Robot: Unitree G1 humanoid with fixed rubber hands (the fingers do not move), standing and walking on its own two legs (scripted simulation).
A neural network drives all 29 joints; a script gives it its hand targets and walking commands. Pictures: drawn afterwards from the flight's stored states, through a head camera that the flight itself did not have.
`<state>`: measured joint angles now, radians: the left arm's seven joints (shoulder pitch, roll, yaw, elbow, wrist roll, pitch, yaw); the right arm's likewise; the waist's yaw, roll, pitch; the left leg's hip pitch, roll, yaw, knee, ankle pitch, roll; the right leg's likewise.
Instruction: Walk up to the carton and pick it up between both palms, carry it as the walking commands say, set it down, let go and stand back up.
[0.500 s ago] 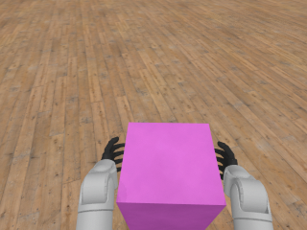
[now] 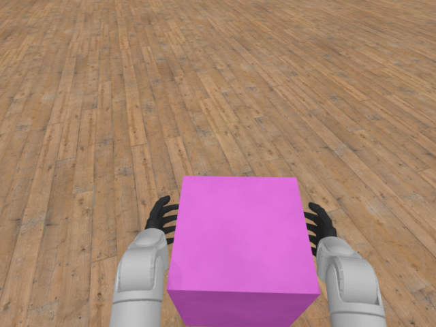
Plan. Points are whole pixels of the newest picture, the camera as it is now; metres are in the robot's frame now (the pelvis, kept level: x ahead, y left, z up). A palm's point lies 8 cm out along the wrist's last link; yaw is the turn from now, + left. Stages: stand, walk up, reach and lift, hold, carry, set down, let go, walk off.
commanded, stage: carry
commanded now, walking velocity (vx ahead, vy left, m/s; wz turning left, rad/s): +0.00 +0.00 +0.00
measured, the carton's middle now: (237, 256) +0.28 +0.00 -0.02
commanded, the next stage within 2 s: none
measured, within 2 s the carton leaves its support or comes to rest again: neither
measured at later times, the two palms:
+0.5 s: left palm (162, 236) +0.26 +0.13 +0.08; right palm (345, 243) +0.25 -0.17 +0.08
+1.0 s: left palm (195, 252) +0.24 +0.07 +0.07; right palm (387, 264) +0.22 -0.23 +0.08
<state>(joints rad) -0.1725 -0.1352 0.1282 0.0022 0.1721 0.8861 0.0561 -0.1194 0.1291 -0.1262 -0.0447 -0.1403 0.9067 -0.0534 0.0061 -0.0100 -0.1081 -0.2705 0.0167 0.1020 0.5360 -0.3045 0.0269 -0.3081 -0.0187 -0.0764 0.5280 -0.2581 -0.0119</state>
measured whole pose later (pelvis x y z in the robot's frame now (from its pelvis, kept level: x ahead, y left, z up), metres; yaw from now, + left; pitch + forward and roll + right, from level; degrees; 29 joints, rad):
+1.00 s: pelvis -0.03 -0.07 -0.01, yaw -1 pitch +3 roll -1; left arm -0.18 -0.14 0.10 -0.34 0.14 1.24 0.10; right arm -0.14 0.13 -0.12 -0.36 -0.09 1.25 -0.08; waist 0.00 -0.03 -0.06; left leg -0.37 0.14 0.06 0.63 -0.30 -0.06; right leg -0.38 0.10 -0.12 0.54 -0.22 -0.13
